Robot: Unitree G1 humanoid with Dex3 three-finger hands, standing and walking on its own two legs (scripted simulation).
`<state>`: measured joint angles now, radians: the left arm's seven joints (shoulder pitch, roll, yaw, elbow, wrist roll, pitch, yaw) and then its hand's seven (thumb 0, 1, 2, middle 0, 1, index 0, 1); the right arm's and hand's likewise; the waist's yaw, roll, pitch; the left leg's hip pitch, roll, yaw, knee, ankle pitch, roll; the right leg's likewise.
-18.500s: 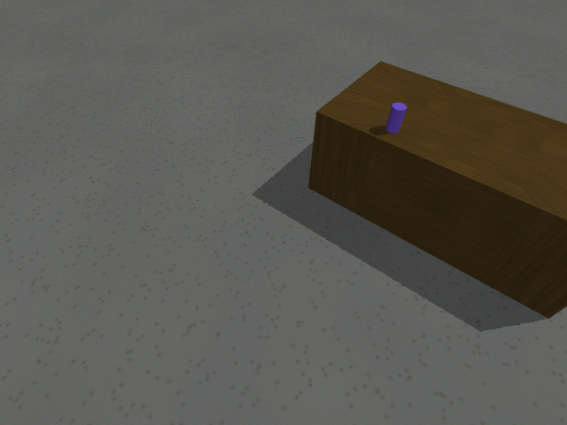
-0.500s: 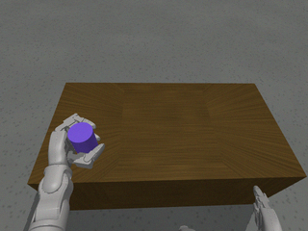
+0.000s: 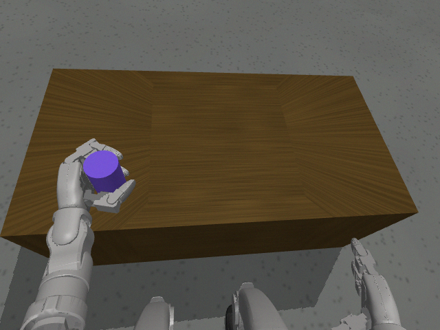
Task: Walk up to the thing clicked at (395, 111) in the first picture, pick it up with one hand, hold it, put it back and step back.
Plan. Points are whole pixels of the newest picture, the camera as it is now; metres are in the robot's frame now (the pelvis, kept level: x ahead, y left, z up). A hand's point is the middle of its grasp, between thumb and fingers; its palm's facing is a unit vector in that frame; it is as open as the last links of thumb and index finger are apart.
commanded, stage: crouch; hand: left
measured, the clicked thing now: (108, 179) +0.38 +0.18 +0.01
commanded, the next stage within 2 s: lower in 0.66 s
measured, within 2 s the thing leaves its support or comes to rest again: rests again in 1.76 s
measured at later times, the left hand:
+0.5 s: hand (118, 177) +0.42 +0.18 -0.07, palm faces +0.07 -1.00 +0.02, open 8.1 cm
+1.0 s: hand (124, 184) +0.44 +0.18 -0.12, palm faces +0.08 -1.00 -0.01, open 8.1 cm
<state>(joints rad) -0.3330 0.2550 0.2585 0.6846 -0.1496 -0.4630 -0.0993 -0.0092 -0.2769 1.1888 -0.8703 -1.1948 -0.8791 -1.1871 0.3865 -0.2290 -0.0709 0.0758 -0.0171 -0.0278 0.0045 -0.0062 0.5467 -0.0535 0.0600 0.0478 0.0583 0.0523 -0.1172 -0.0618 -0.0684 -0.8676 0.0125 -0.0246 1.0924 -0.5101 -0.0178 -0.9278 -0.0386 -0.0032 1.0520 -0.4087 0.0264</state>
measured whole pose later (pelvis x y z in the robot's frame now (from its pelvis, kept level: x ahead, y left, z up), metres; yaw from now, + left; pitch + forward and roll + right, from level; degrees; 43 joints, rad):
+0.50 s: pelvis -0.01 +0.01 -0.05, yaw +0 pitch +24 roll -2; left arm -0.49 0.33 0.34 0.91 -0.09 -0.60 -0.10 -0.01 -0.26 1.17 -0.87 -1.18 -0.88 -1.18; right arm 0.45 -0.26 -0.08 -0.14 -0.04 -0.02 0.05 -0.01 0.53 -0.06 0.06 0.05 0.06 0.05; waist -0.21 -0.05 -0.14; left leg -1.17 0.02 -0.06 1.35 -0.60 -0.01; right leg -1.21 -0.03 -0.02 1.26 -0.47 0.03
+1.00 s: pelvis -0.02 +0.01 -0.08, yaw -1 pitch +28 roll -3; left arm -0.56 0.40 0.40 1.02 -0.07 -0.64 -0.08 -0.01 -0.25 1.18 -0.85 -1.21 -0.86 -1.20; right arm 0.46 -0.28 -0.09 -0.25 -0.04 -0.02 0.06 -0.01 0.53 -0.06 0.06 0.05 0.06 0.05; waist -0.27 -0.05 -0.15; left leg -1.33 0.02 -0.06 1.47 -0.62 -0.02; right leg -1.37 -0.03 -0.02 1.38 -0.49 0.03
